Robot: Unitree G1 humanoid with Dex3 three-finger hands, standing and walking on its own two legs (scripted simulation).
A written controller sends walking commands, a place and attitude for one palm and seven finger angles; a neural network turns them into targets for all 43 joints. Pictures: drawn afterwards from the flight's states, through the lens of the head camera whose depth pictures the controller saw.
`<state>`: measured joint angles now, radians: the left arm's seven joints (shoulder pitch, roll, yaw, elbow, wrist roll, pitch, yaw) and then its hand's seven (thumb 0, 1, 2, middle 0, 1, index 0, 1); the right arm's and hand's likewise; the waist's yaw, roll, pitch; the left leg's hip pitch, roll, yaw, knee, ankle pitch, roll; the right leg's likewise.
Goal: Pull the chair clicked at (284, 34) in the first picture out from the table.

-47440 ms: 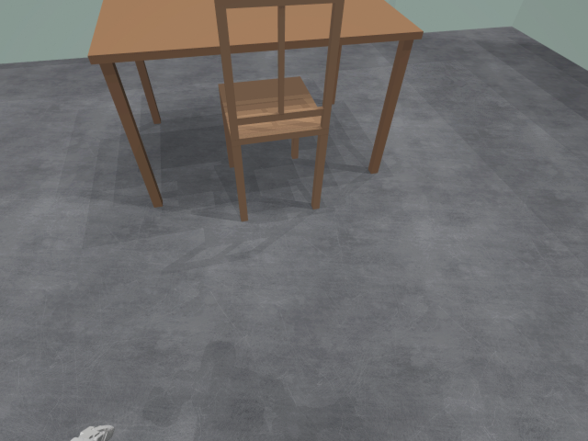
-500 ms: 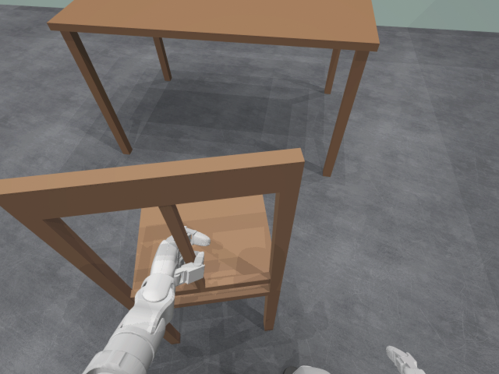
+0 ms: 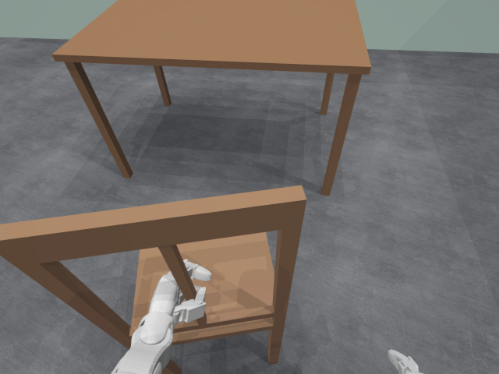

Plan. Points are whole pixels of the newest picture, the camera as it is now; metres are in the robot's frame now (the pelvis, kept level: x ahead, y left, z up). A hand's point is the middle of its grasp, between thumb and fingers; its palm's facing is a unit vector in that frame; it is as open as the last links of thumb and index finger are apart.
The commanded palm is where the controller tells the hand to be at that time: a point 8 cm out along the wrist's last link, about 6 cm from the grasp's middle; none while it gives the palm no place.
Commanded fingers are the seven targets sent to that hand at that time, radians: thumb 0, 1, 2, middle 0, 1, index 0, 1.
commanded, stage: stop walking, hand still on the chair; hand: left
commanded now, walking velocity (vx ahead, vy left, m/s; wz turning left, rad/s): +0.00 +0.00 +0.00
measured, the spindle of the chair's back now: (188, 289) +0.27 +0.13 -0.06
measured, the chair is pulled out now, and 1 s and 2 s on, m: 0.69 0.69 0.69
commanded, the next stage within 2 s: open the thumb and straighten the fingers in 0.16 s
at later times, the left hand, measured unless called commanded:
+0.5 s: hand (199, 299) +0.26 +0.11 -0.06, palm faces -0.04 -0.99 -0.13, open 7.6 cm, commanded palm +0.24 +0.16 -0.04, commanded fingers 0.00 -0.55 0.20 -0.43 -1.23 -0.43 -1.23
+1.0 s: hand (192, 301) +0.25 +0.12 -0.07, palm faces -0.02 -0.99 -0.15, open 17.0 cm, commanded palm +0.24 +0.17 -0.04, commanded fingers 0.00 -0.55 0.20 0.00 0.00 0.00 0.00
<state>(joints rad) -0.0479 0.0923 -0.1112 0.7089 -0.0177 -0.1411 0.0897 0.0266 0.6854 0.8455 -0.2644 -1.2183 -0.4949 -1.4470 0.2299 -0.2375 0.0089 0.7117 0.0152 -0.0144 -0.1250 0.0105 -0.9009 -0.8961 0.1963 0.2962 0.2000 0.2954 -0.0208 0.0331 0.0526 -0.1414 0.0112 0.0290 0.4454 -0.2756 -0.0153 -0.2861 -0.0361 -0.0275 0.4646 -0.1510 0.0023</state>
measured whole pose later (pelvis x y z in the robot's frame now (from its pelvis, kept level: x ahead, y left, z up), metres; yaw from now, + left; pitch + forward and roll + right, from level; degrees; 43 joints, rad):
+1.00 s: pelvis +0.02 +0.00 -0.04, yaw +3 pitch +9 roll +0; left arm 0.20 0.16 -0.10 0.11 -0.05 0.17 0.04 -0.01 -0.54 0.20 -0.07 -0.20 -0.07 -0.20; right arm 0.24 -0.25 0.03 0.53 0.04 -0.14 -0.09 0.01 -0.90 -0.90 0.20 0.30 0.20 0.30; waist -0.04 0.04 -0.09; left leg -0.51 0.01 -0.03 0.83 -0.48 -0.02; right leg -0.62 -0.06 -0.08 0.82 -0.35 0.00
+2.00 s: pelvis +0.02 +0.01 -0.06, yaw +4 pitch +12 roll -1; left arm 0.82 0.16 -0.21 -0.39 0.04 0.17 0.05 -0.01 -0.54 0.20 -0.01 0.00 0.00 0.00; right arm 0.27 -0.21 0.00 0.38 0.04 -0.10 -0.12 0.01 -0.90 -0.90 0.20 0.30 0.20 0.30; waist -0.01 0.03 -0.17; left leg -0.65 0.00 -0.04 1.02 -0.57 0.00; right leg -0.75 -0.07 -0.08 0.98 -0.43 0.01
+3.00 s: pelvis +0.03 -0.01 -0.01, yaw +4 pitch -3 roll +0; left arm 0.66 0.38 0.12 -0.43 -0.09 0.07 0.12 -0.01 0.26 0.59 -0.37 -0.26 -0.14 -0.17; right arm 0.19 -0.22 0.03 0.61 0.03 -0.20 -0.12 0.01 -0.90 -0.90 0.20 0.30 0.20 0.30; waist 0.05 0.08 0.02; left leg -0.13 0.03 -0.05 0.56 -0.38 -0.04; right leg -0.24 -0.03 -0.11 0.57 -0.28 -0.01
